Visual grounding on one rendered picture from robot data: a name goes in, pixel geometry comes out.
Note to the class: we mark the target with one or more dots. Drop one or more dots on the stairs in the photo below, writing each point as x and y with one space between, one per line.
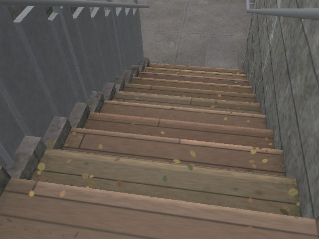
185 133

